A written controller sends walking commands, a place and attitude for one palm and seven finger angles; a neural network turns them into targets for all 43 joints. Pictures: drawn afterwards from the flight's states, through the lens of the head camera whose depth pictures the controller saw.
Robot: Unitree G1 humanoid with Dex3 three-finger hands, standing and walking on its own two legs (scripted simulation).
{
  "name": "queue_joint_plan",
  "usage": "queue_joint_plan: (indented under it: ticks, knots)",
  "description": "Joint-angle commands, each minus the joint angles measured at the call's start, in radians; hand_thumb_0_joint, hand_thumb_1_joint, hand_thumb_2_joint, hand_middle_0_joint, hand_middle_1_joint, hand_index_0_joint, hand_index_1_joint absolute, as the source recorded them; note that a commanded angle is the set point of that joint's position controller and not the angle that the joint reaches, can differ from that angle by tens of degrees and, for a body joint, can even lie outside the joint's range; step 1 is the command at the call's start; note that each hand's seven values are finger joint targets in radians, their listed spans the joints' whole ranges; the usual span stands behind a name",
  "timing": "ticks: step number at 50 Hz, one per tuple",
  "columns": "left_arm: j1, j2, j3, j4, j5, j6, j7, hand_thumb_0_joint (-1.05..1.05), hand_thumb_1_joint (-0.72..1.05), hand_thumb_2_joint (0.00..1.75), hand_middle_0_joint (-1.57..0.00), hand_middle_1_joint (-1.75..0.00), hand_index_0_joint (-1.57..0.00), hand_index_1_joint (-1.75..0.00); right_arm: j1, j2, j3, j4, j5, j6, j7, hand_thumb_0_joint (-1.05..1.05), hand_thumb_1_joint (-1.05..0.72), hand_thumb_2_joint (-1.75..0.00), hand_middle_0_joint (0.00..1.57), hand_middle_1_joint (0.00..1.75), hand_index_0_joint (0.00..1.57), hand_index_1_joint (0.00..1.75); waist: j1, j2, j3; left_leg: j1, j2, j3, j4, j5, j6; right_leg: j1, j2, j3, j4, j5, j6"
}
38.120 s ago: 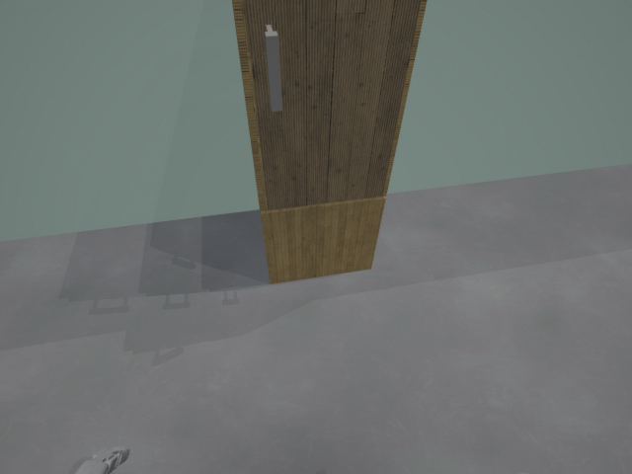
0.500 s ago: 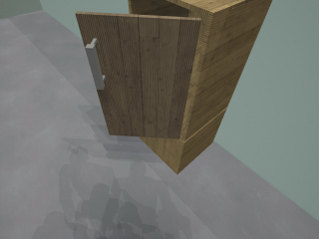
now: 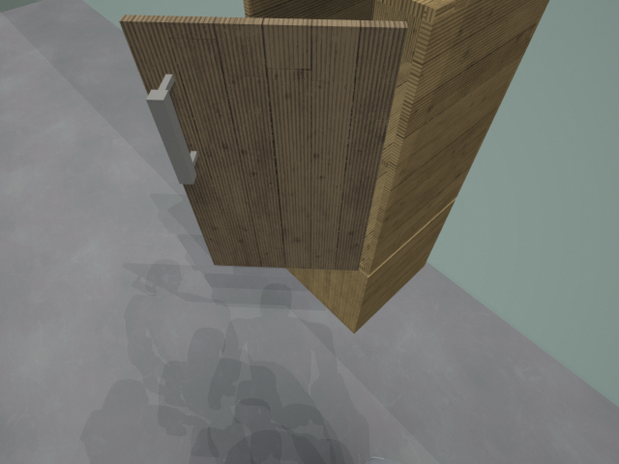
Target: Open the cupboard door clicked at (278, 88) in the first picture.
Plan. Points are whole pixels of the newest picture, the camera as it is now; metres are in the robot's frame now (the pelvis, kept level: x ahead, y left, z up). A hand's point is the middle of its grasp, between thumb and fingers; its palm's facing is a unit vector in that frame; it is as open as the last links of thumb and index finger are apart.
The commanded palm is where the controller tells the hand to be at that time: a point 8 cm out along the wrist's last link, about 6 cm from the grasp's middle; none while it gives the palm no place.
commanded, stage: come to a stop and stand still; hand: left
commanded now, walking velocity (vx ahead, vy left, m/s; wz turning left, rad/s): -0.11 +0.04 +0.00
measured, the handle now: (178, 132) +0.55 +0.23 +0.10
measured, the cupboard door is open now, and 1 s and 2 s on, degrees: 44 44 44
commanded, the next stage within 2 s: look again from close up in 1.10 s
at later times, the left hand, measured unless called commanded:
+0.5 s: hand out of the picture +0.01 +0.21 -0.18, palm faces +0.07 -0.98 -0.20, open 7.3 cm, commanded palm none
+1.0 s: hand out of the picture -0.07 +0.17 -0.17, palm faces +0.05 -0.99 -0.15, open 7.3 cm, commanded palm none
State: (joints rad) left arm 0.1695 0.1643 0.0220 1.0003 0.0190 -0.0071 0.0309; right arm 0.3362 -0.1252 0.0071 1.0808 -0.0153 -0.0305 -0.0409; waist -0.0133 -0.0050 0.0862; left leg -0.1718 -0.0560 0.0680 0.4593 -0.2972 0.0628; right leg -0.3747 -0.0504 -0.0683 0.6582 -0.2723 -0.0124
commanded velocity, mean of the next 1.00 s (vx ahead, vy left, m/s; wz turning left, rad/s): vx -0.01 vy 0.02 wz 0.00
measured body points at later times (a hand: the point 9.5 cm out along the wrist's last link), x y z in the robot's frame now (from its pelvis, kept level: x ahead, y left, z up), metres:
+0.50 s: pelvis -0.03 +0.02 +0.00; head -0.02 +0.04 +0.45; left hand +0.00 +0.26 -0.16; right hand +0.01 -0.21 -0.15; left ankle -0.03 +0.12 -0.74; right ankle -0.01 -0.11 -0.74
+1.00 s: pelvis -0.05 +0.01 +0.00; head -0.04 +0.02 +0.45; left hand -0.07 +0.22 -0.16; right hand -0.06 -0.20 -0.16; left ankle -0.03 +0.12 -0.74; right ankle -0.01 -0.11 -0.74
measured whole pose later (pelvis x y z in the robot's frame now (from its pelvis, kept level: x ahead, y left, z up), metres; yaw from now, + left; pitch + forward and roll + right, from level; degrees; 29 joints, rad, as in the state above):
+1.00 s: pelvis -0.05 +0.01 +0.00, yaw +1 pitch -1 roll +0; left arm 0.33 0.13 -0.01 1.11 0.02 0.00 0.03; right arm 0.32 -0.12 0.00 1.12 -0.01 0.00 -0.02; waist 0.01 -0.02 0.01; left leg -0.23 0.00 0.06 0.44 -0.20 0.01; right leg -0.25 -0.03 -0.04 0.46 -0.19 0.00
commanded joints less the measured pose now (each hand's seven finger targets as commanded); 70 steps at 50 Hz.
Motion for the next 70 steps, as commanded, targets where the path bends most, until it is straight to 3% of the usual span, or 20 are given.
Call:
queue_joint_plan:
  ticks: [1, 3, 5, 9, 11, 14, 15, 16, 17, 18, 24, 27, 29, 36, 43, 59, 60, 61, 63, 70]
  knots:
    - [0.180, 0.131, 0.026, -0.009, 0.005, -0.018, 0.014, 0.00, 0.90, 0.90, -0.20, -0.30, -0.20, -0.30, 0.052, -0.123, -0.043, -0.049, 0.008, -0.009, -0.003, 0.00, -0.90, -0.90, 0.20, 0.30, 0.20, 0.30, 0.049, -0.065, -0.169, -0.081, 0.169, -0.111, 0.090, 0.422, -0.008, 0.302, -0.120, 0.163, -0.148, 0.561, -0.033]
    - [0.171, 0.182, 0.029, -0.014, 0.000, -0.013, 0.014, 0.00, 0.90, 0.90, -0.20, -0.30, -0.20, -0.30, 0.079, -0.079, -0.047, -0.052, 0.011, 0.013, 0.002, 0.00, -0.90, -0.90, 0.20, 0.30, 0.20, 0.30, 0.029, -0.167, -0.175, -0.180, 0.051, -0.042, 0.201, -0.135, -0.060, 0.316, -0.338, 0.286, -0.161, 0.854, -0.183]
    - [0.138, 0.165, 0.033, -0.033, 0.008, -0.009, 0.022, 0.00, 0.90, 0.90, -0.20, -0.30, -0.20, -0.30, 0.030, -0.065, -0.045, -0.059, 0.006, 0.036, -0.001, 0.00, -0.90, -0.90, 0.20, 0.30, 0.20, 0.30, 0.043, -0.249, -0.159, -0.208, 0.066, -0.053, 0.401, -0.301, -0.071, 0.260, -0.340, 0.299, -0.224, 0.825, -0.241]
    - [0.050, 0.175, 0.041, -0.079, 0.014, 0.005, 0.020, 0.00, 0.90, 0.90, -0.20, -0.30, -0.20, -0.30, 0.008, -0.051, -0.049, -0.061, 0.007, 0.046, 0.016, 0.00, -0.90, -0.90, 0.20, 0.30, 0.20, 0.30, 0.023, -0.123, -0.126, -0.171, 0.065, -0.026, 0.384, -0.212, -0.085, 0.138, -0.260, 0.222, -0.281, 0.484, -0.201]
    - [0.045, 0.193, 0.050, -0.089, 0.015, 0.010, 0.017, 0.00, 0.90, 0.90, -0.20, -0.30, -0.20, -0.30, 0.026, -0.047, -0.045, -0.067, 0.003, 0.044, 0.022, 0.00, -0.90, -0.90, 0.20, 0.30, 0.20, 0.30, 0.014, -0.136, -0.138, -0.128, 0.063, -0.001, 0.283, -0.140, -0.088, 0.102, -0.238, 0.221, -0.281, 0.319, -0.176]
    - [0.014, 0.165, 0.044, -0.097, 0.004, 0.024, 0.010, 0.00, 0.90, 0.90, -0.20, -0.30, -0.20, -0.30, 0.091, -0.054, -0.044, -0.046, 0.005, 0.033, 0.023, 0.00, -0.90, -0.90, 0.20, 0.30, 0.20, 0.30, -0.020, -0.103, -0.112, 0.058, 0.066, 0.004, -0.009, 0.027, -0.080, -0.035, -0.141, 0.154, -0.222, 0.003, -0.081]
    - [0.016, 0.127, 0.037, -0.111, -0.001, 0.032, 0.007, 0.00, 0.90, 0.90, -0.20, -0.30, -0.20, -0.30, 0.089, -0.102, -0.049, -0.057, -0.001, 0.026, 0.021, 0.00, -0.90, -0.90, 0.20, 0.30, 0.20, 0.30, -0.014, 0.043, -0.093, 0.036, 0.144, -0.099, -0.098, 0.015, -0.050, -0.063, -0.076, 0.102, -0.145, -0.074, -0.037]
    - [0.022, 0.082, 0.027, -0.124, -0.007, 0.036, 0.001, 0.00, 0.90, 0.90, -0.20, -0.30, -0.20, -0.30, 0.046, -0.155, -0.055, -0.087, -0.010, 0.020, 0.017, 0.00, -0.90, -0.90, 0.20, 0.30, 0.20, 0.30, 0.004, 0.224, -0.057, -0.074, 0.293, -0.280, -0.202, 0.032, 0.014, -0.060, -0.001, 0.027, -0.068, -0.141, 0.010]
    - [0.014, 0.079, 0.026, -0.122, -0.003, 0.032, 0.000, 0.00, 0.90, 0.90, -0.20, -0.30, -0.20, -0.30, -0.018, -0.174, -0.054, -0.114, -0.014, 0.021, 0.014, 0.00, -0.90, -0.90, 0.20, 0.30, 0.20, 0.30, 0.019, 0.223, -0.030, -0.186, 0.348, -0.315, -0.233, 0.059, 0.067, 0.019, 0.006, 0.016, -0.023, -0.140, 0.015]
    - [0.025, 0.082, 0.025, -0.100, 0.004, 0.034, -0.002, 0.00, 0.90, 0.90, -0.20, -0.30, -0.20, -0.30, -0.079, -0.160, -0.048, -0.120, -0.013, 0.015, 0.012, 0.00, -0.90, -0.90, 0.20, 0.30, 0.20, 0.30, 0.034, 0.208, -0.036, -0.228, 0.320, -0.275, -0.244, 0.040, 0.071, 0.085, -0.005, 0.032, 0.018, -0.124, 0.009]
    - [0.140, 0.066, 0.009, -0.019, 0.002, 0.013, -0.011, 0.00, 0.90, 0.90, -0.20, -0.30, -0.20, -0.30, -0.069, -0.138, -0.038, -0.107, -0.002, 0.007, 0.001, 0.00, -0.90, -0.90, 0.20, 0.30, 0.20, 0.30, 0.051, 0.066, -0.055, -0.104, 0.211, -0.145, -0.111, 0.193, 0.024, 0.145, -0.011, 0.071, -0.197, 0.077, 0.010]
    - [0.158, 0.099, 0.002, 0.008, -0.002, -0.001, -0.005, 0.00, 0.90, 0.90, -0.20, -0.30, -0.20, -0.30, -0.021, -0.123, -0.031, -0.084, 0.006, -0.002, 0.008, 0.00, -0.90, -0.90, 0.20, 0.30, 0.20, 0.30, 0.021, 0.023, -0.098, -0.051, 0.161, -0.111, -0.084, 0.200, -0.018, 0.174, -0.073, 0.129, -0.239, 0.208, -0.013]
    - [0.144, 0.091, -0.002, 0.021, -0.003, -0.004, -0.004, 0.00, 0.90, 0.90, -0.20, -0.30, -0.20, -0.30, -0.021, -0.127, -0.032, -0.069, 0.007, 0.007, 0.009, 0.00, -0.90, -0.90, 0.20, 0.30, 0.20, 0.30, 0.010, -0.084, -0.096, -0.026, 0.164, -0.099, -0.081, 0.150, -0.026, 0.149, -0.061, 0.126, -0.252, 0.172, -0.008]
    - [0.187, 0.084, -0.010, 0.053, 0.000, 0.003, -0.002, 0.00, 0.90, 0.90, -0.20, -0.30, -0.20, -0.30, -0.027, -0.130, -0.021, -0.034, 0.003, 0.014, 0.016, 0.00, -0.90, -0.90, 0.20, 0.30, 0.20, 0.30, 0.021, -0.001, 0.011, -0.115, 0.161, -0.134, -0.177, -0.099, -0.027, 0.100, -0.043, 0.123, -0.300, -0.042, -0.006]
    - [0.220, 0.074, -0.011, 0.074, -0.001, -0.004, -0.001, 0.00, 0.90, 0.90, -0.20, -0.30, -0.20, -0.30, 0.013, -0.113, -0.019, -0.011, 0.001, 0.014, 0.018, 0.00, -0.90, -0.90, 0.20, 0.30, 0.20, 0.30, 0.022, -0.005, 0.000, -0.121, 0.152, -0.128, -0.172, -0.106, -0.029, 0.096, -0.047, 0.125, -0.314, -0.076, -0.009]
    - [0.223, 0.051, -0.011, 0.086, -0.005, -0.014, 0.003, 0.00, 0.90, 0.90, -0.20, -0.30, -0.20, -0.30, 0.062, -0.065, -0.012, 0.027, 0.003, 0.006, 0.011, 0.00, -0.90, -0.90, 0.20, 0.30, 0.20, 0.30, 0.023, -0.001, -0.011, -0.105, 0.149, -0.107, -0.136, 0.026, -0.039, 0.124, -0.048, 0.117, -0.305, 0.001, -0.020]
    - [0.296, 0.083, -0.016, 0.123, 0.004, -0.026, 0.041, 0.00, 0.90, 0.90, -0.20, -0.30, -0.20, -0.30, -0.100, -0.122, -0.023, -0.049, 0.009, 0.001, 0.021, 0.00, -0.90, -0.90, 0.20, 0.30, 0.20, 0.30, 0.075, 0.057, 0.024, -0.132, 0.151, -0.048, 0.085, 0.048, -0.077, 0.103, -0.101, 0.162, -0.309, 0.213, -0.017]
    - [0.215, 0.134, -0.012, 0.066, -0.001, -0.034, 0.029, 0.00, 0.90, 0.90, -0.20, -0.30, -0.20, -0.30, -0.006, -0.065, -0.019, -0.073, 0.005, 0.016, 0.028, 0.00, -0.90, -0.90, 0.20, 0.30, 0.20, 0.30, -0.013, 0.053, -0.083, -0.096, 0.096, -0.060, 0.086, -0.065, -0.074, 0.075, -0.147, 0.233, -0.352, -0.125, -0.056]
    - [0.169, 0.118, -0.007, 0.044, -0.002, -0.035, 0.017, 0.00, 0.90, 0.90, -0.20, -0.30, -0.20, -0.30, 0.067, -0.066, -0.018, -0.051, -0.002, 0.011, 0.031, 0.00, -0.90, -0.90, 0.20, 0.30, 0.20, 0.30, -0.034, 0.075, -0.072, -0.065, 0.117, -0.076, 0.031, 0.001, -0.054, 0.006, -0.093, 0.174, -0.306, -0.214, -0.063]
    - [0.174, 0.065, -0.016, 0.050, -0.004, -0.029, 0.006, 0.00, 0.90, 0.90, -0.20, -0.30, -0.20, -0.30, 0.036, -0.110, -0.016, -0.076, -0.001, -0.008, 0.022, 0.00, -0.90, -0.90, 0.20, 0.30, 0.20, 0.30, 0.009, 0.003, -0.002, -0.159, 0.156, -0.149, -0.115, 0.018, -0.021, 0.118, -0.032, 0.104, -0.222, -0.009, -0.028]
